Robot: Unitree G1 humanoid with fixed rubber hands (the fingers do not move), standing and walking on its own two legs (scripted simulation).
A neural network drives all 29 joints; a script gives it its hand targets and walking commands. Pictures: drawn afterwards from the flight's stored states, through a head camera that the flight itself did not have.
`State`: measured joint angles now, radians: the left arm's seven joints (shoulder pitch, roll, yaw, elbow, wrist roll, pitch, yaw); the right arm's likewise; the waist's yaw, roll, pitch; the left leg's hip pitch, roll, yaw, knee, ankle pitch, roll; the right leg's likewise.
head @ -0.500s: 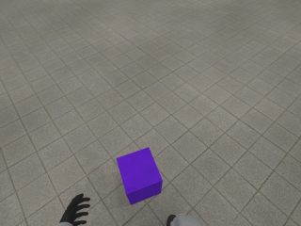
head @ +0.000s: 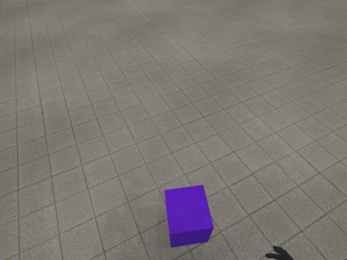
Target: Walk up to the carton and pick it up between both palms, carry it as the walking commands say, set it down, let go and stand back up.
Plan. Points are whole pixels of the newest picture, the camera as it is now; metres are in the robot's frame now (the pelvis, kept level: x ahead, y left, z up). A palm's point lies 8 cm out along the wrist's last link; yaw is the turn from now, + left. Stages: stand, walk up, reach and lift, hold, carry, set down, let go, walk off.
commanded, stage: walk up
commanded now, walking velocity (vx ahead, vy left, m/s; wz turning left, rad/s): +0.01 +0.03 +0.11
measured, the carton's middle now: (186, 216) +0.43 -0.03 -0.65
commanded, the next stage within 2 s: stand in 1.42 s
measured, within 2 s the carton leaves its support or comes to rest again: neither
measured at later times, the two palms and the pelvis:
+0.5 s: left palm out of the picture +0.01 +0.28 -0.13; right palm out of the picture +0.02 -0.20 -0.14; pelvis -0.02 +0.04 +0.01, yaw -1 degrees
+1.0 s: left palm out of the picture +0.01 +0.18 -0.13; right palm out of the picture +0.01 -0.34 -0.13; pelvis +0.00 -0.07 +0.00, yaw +4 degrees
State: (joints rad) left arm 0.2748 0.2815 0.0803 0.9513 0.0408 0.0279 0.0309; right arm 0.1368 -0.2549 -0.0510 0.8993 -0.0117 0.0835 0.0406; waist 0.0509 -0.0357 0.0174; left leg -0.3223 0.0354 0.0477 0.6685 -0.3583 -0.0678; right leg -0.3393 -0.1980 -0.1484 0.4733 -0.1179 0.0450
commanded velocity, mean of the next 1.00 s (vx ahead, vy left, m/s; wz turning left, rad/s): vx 0.04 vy -0.08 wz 0.08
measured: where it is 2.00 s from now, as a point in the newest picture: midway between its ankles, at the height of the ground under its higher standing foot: outside the picture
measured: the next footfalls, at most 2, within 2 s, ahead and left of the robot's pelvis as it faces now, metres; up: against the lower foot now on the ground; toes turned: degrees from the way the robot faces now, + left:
left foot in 0.04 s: +0.04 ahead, +0.16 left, +0.00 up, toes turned +3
right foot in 0.36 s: +0.01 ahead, -0.07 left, +0.00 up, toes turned -2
